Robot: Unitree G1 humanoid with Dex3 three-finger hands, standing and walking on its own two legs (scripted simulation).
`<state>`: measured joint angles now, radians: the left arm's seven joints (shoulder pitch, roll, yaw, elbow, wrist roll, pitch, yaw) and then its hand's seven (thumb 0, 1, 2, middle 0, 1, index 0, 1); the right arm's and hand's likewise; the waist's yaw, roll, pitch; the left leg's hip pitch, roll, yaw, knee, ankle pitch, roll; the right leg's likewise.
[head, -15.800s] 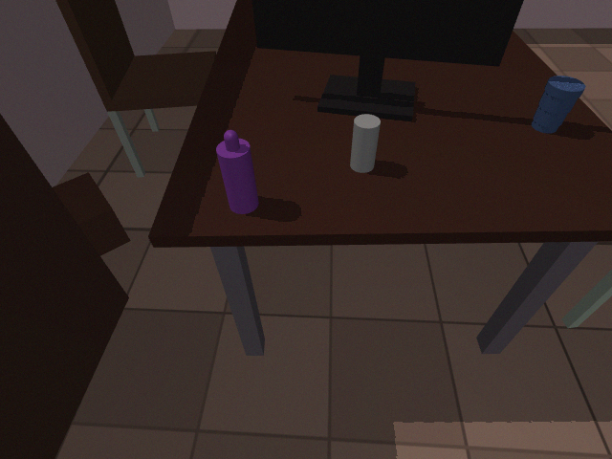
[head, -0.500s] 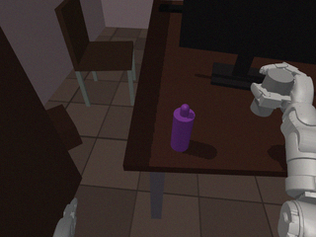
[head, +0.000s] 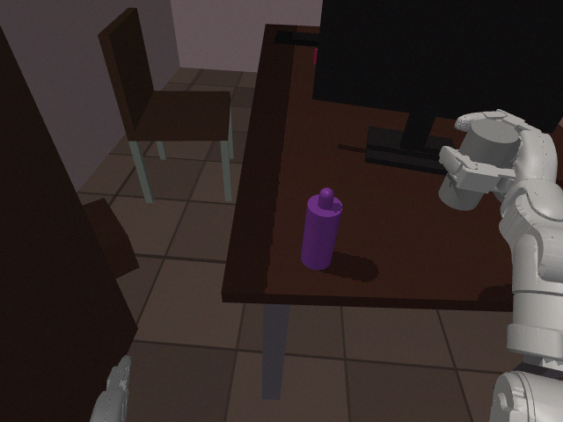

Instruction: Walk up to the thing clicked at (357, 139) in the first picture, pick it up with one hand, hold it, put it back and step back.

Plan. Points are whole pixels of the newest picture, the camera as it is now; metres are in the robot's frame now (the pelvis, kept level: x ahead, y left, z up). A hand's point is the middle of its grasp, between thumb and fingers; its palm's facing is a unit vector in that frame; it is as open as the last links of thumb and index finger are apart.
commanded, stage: lift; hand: right
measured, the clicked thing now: (474, 167) +0.38 -0.22 +0.23
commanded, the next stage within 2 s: hold in 0.16 s
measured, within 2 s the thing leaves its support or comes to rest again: neither
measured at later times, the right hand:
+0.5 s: hand (476, 152) +0.37 -0.20 +0.26, palm faces +0.26 +0.97 +0.00, open 7.0 cm
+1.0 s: hand (479, 162) +0.35 -0.19 +0.27, palm faces +0.24 +0.97 +0.00, open 7.0 cm
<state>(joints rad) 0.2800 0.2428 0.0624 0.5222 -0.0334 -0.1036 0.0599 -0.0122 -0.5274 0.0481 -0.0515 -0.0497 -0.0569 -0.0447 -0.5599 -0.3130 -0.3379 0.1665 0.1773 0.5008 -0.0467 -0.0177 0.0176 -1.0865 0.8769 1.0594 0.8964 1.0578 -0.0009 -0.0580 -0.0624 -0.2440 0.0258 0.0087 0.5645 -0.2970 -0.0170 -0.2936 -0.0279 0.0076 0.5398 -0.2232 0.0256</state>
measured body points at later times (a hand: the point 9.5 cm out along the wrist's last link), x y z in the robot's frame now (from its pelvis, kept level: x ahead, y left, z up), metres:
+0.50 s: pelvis +0.01 +0.00 +0.00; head -0.03 +0.02 +0.45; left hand +0.18 +0.25 -0.07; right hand +0.35 -0.25 +0.27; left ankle +0.00 +0.13 -0.73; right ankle +0.04 -0.14 -0.73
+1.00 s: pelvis +0.01 +0.00 +0.00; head -0.04 +0.03 +0.45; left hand +0.19 +0.25 -0.07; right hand +0.33 -0.24 +0.27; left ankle +0.00 +0.13 -0.73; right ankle +0.04 -0.14 -0.73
